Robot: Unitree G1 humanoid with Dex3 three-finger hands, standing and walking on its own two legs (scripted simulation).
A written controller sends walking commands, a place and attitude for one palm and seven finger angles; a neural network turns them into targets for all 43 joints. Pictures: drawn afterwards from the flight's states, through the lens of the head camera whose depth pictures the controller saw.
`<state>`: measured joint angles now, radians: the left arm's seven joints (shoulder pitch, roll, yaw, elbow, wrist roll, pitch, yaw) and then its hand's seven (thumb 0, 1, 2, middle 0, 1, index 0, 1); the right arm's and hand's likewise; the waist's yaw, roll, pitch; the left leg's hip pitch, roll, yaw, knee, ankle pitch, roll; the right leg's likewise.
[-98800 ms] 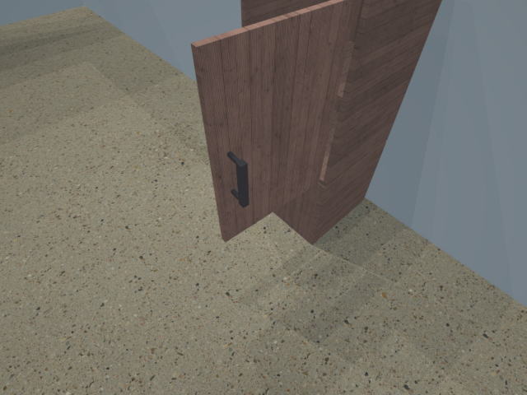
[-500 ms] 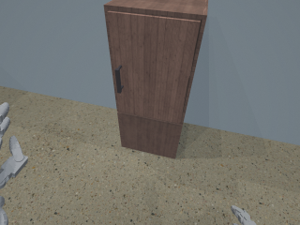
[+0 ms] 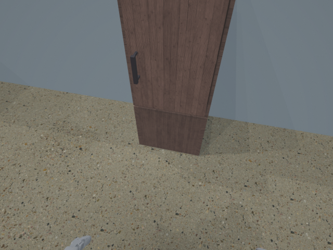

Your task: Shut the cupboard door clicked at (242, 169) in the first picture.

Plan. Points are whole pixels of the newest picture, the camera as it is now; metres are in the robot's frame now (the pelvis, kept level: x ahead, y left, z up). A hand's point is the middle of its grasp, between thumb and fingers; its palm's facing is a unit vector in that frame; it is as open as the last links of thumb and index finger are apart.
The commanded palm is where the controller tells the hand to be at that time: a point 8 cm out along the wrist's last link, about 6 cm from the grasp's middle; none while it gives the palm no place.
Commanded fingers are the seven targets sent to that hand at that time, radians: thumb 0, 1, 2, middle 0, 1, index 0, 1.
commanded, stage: let the arm hang, fingers relaxed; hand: left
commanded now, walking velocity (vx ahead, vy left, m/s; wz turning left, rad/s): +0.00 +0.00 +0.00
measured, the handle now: (135, 68) +0.88 +0.17 -0.06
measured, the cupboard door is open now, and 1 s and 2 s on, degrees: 0 0 0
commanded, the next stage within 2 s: look to check the result in 0.84 s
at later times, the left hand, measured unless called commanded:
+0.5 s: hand out of the picture -0.07 +0.23 -0.15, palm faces +0.02 -0.96 -0.28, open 7.3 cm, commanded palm none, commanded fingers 0.00 0.90 0.90 -0.20 -0.30 -0.20 -0.30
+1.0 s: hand out of the picture +0.03 +0.19 -0.15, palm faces -0.01 -0.98 -0.22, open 7.3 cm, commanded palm none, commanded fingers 0.00 0.90 0.90 -0.20 -0.30 -0.20 -0.30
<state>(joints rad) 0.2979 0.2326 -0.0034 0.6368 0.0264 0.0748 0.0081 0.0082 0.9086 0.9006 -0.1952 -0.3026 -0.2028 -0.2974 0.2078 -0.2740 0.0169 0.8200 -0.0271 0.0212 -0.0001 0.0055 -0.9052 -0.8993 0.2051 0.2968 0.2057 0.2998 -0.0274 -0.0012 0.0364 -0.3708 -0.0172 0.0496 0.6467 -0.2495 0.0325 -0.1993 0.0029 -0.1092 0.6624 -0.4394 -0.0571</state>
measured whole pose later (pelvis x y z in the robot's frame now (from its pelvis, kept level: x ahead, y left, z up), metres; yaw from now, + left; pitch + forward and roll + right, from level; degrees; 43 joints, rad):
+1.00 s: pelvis +0.01 +0.00 +0.02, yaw -1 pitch -2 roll +0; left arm 0.25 0.18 0.01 1.12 0.01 0.00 0.03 0.00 0.91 0.90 -0.20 -0.30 -0.21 -0.30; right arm 0.26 -0.19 0.01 1.15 -0.01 0.00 -0.03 0.00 -0.91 -0.90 0.20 0.30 0.20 0.30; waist -0.02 0.00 0.04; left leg -0.22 -0.01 0.06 0.38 -0.13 0.03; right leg -0.05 0.02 -0.09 0.37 -0.29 -0.05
